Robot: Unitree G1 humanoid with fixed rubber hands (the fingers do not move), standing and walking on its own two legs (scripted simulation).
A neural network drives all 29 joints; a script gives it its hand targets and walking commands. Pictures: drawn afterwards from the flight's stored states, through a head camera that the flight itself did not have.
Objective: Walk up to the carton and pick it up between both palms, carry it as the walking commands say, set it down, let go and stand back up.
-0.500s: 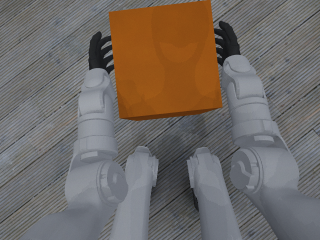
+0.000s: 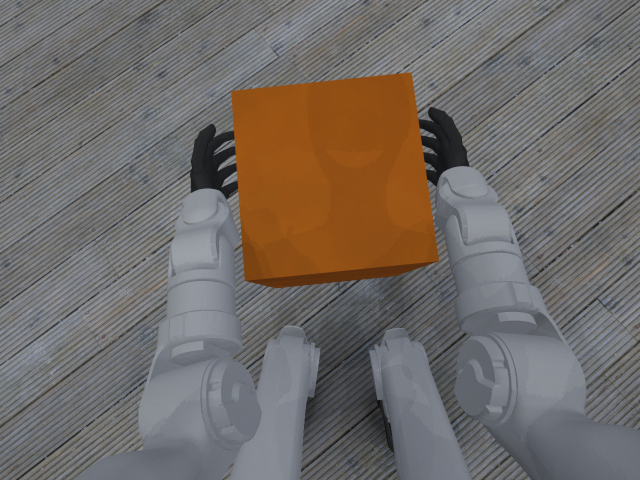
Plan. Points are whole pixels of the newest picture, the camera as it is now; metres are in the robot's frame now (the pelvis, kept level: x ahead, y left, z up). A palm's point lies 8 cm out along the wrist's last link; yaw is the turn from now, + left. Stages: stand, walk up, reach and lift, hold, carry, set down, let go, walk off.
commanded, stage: reach and lift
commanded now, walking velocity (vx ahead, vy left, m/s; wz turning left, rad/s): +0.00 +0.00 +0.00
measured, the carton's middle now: (330, 202) +0.46 +0.02 -0.13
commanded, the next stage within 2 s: none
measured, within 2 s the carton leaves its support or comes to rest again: neither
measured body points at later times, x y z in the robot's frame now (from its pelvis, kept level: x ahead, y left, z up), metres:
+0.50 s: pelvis +0.02 +0.00 +0.07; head +0.21 -0.01 +0.47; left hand +0.44 +0.17 +0.01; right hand +0.46 -0.12 +0.00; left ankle +0.09 +0.13 -0.52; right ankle +0.08 -0.12 -0.52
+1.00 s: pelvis +0.04 +0.00 +0.13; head +0.19 +0.00 +0.56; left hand +0.42 +0.17 +0.09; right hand +0.44 -0.13 +0.08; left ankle +0.09 +0.13 -0.52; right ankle +0.08 -0.12 -0.52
